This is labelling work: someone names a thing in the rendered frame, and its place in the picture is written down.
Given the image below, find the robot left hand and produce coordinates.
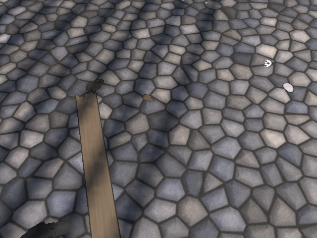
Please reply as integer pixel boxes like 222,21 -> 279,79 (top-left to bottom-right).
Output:
20,221 -> 71,238

